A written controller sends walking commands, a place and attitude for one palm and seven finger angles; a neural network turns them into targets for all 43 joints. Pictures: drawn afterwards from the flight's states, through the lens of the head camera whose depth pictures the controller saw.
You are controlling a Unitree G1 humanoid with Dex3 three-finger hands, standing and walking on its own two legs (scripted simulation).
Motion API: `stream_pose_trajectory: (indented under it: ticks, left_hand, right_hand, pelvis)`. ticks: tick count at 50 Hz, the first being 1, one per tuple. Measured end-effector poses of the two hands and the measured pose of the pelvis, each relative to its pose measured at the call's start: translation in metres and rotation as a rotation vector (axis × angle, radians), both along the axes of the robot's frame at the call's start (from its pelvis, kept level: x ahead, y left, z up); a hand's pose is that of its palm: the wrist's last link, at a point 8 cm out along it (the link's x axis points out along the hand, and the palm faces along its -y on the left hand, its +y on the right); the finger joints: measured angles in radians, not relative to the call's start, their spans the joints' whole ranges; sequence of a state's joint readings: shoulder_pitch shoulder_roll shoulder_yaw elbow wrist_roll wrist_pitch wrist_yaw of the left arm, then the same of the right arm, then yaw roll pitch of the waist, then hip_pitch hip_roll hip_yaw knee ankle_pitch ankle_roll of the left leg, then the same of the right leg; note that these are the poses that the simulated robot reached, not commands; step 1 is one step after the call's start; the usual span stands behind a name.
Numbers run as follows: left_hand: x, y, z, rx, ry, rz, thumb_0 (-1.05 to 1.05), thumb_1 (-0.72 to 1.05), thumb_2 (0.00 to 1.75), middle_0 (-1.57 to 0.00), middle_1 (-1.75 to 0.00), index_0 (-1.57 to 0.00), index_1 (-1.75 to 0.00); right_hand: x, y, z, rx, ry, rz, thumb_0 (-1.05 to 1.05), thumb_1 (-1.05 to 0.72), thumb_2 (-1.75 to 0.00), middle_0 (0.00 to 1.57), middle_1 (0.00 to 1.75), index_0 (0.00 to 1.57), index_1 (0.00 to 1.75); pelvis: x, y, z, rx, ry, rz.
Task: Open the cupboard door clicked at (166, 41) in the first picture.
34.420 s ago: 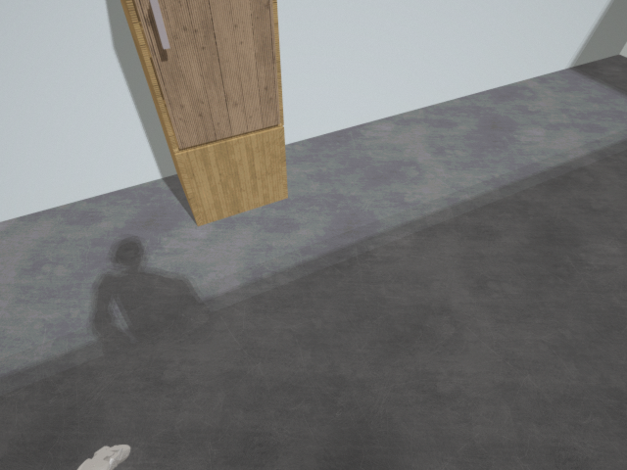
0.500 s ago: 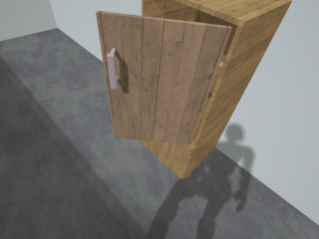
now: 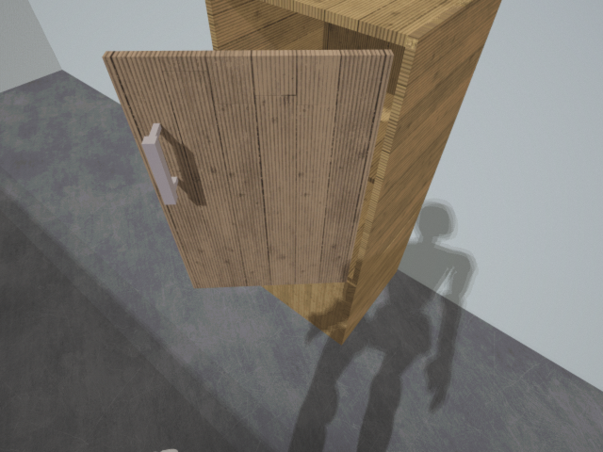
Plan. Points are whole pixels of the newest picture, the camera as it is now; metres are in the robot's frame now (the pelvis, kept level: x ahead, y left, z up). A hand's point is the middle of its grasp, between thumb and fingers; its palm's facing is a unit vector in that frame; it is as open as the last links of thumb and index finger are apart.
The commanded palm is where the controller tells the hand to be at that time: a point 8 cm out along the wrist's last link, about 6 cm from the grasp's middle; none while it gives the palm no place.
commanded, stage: come to a stop and stand still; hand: left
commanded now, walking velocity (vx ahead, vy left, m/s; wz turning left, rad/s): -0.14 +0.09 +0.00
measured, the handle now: (163, 165) +0.52 +0.24 +0.08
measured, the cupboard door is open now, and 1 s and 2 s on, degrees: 42 42 42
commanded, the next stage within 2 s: look again from close up in 0.70 s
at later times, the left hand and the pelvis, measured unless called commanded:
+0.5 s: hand out of the picture +0.01 +0.16 -0.17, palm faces +0.06 -0.98 -0.21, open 7.3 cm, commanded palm none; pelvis -0.02 -0.03 +0.00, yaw +1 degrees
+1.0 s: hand out of the picture -0.02 +0.16 -0.16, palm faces +0.05 -0.97 -0.23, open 7.4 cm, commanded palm none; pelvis -0.01 -0.01 +0.00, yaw +1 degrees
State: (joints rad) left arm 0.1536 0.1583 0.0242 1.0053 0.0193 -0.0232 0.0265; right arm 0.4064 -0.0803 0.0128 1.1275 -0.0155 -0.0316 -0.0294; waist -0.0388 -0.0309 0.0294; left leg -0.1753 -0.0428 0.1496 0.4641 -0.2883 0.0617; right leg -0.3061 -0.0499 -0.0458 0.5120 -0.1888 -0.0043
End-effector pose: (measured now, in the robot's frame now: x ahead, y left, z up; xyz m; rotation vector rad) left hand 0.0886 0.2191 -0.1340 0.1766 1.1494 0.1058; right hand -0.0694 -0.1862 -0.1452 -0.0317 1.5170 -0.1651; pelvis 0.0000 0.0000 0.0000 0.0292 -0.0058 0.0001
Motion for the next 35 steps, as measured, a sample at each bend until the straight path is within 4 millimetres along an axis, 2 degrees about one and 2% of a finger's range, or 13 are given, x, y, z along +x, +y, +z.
stream_pose_trajectory:
  ticks: [4, 9, 14, 18, 24, 35]
  left_hand:
    - [0.004, -0.019, 0.000, -0.019, 0.011, -0.007, 0.01, 0.92, 0.90, -0.19, -0.30, -0.19, -0.30]
    - [-0.002, -0.022, -0.002, -0.005, 0.016, 0.021, -0.01, 0.93, 0.90, -0.20, -0.30, -0.20, -0.30]
    - [-0.024, -0.017, -0.004, 0.022, 0.048, 0.043, -0.01, 0.93, 0.90, -0.20, -0.30, -0.20, -0.30]
    - [-0.048, -0.013, -0.006, 0.029, 0.082, 0.064, 0.00, 0.93, 0.90, -0.20, -0.30, -0.20, -0.30]
    - [-0.085, -0.014, -0.008, 0.013, 0.133, 0.096, 0.00, 0.92, 0.90, -0.20, -0.30, -0.20, -0.30]
    - [-0.141, -0.033, -0.008, -0.037, 0.253, 0.131, 0.01, 0.91, 0.90, -0.20, -0.30, -0.20, -0.30]
  right_hand:
    - [0.012, -0.009, -0.002, -0.001, -0.003, -0.015, 0.00, -0.91, -0.90, 0.20, 0.30, 0.20, 0.30]
    - [0.035, -0.026, -0.004, -0.021, -0.052, 0.005, 0.00, -0.91, -0.90, 0.20, 0.30, 0.20, 0.30]
    - [0.058, -0.045, -0.006, -0.049, -0.124, 0.030, 0.00, -0.91, -0.90, 0.20, 0.30, 0.20, 0.30]
    - [0.068, -0.056, -0.003, -0.070, -0.166, 0.053, 0.00, -0.91, -0.90, 0.20, 0.30, 0.20, 0.30]
    - [0.065, -0.059, 0.004, -0.076, -0.178, 0.089, 0.00, -0.91, -0.90, 0.20, 0.30, 0.20, 0.30]
    - [0.035, -0.046, 0.005, -0.035, -0.102, 0.100, 0.00, -0.91, -0.90, 0.20, 0.30, 0.20, 0.30]
  pelvis:
    - [0.005, -0.007, 0.001, -0.007, -0.002, 0.005]
    - [0.002, -0.015, -0.001, 0.001, -0.002, 0.005]
    - [-0.007, -0.022, -0.004, 0.001, -0.009, 0.005]
    - [-0.014, -0.024, -0.004, -0.002, -0.016, 0.012]
    - [-0.022, -0.026, 0.000, -0.010, -0.017, 0.016]
    - [-0.024, -0.025, 0.005, -0.014, -0.015, 0.024]
